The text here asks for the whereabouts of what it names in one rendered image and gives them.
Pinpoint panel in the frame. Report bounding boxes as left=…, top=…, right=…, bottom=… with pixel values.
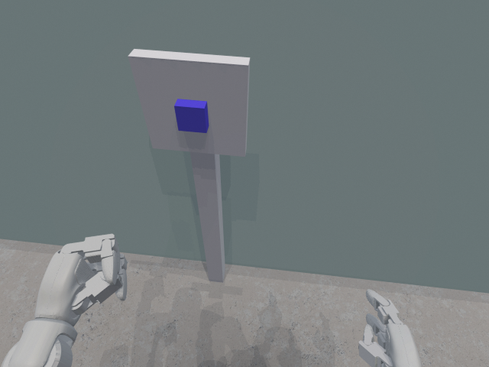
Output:
left=128, top=49, right=250, bottom=283

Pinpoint left robot hand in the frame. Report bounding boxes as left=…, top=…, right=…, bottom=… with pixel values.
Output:
left=34, top=234, right=128, bottom=326

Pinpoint button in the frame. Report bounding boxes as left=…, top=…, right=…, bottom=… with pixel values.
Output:
left=174, top=99, right=209, bottom=133

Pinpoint right robot hand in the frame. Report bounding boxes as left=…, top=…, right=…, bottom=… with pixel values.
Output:
left=359, top=289, right=422, bottom=367

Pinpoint left robot forearm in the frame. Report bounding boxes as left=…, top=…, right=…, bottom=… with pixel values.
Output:
left=1, top=318, right=78, bottom=367

